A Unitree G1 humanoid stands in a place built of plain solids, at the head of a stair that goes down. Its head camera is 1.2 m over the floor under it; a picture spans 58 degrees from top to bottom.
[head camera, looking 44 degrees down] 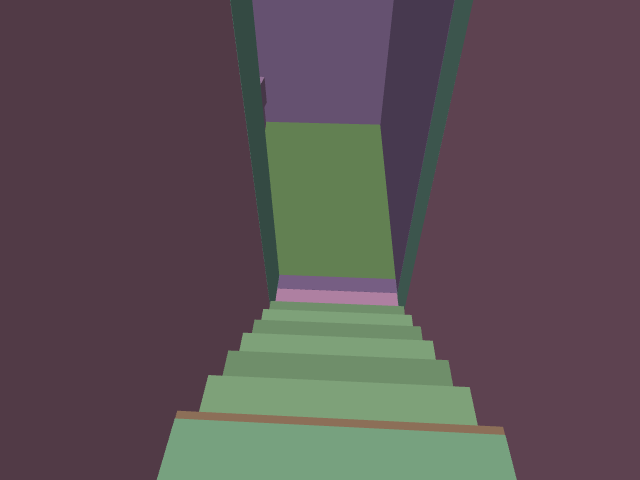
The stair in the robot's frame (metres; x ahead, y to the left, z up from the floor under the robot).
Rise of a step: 0.19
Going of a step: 0.22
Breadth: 0.91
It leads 3 degrees to the right of straight ahead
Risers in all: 7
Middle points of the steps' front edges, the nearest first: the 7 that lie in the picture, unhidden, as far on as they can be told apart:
0.53 -0.05 0.00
0.74 -0.06 -0.19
0.96 -0.07 -0.39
1.18 -0.08 -0.58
1.39 -0.09 -0.77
1.61 -0.10 -0.97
1.83 -0.12 -1.16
